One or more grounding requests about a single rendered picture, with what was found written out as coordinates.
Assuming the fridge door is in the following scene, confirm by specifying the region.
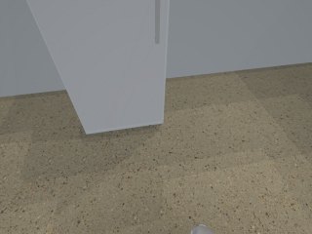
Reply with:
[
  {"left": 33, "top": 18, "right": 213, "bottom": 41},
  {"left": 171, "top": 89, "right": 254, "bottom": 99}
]
[{"left": 27, "top": 0, "right": 168, "bottom": 132}]

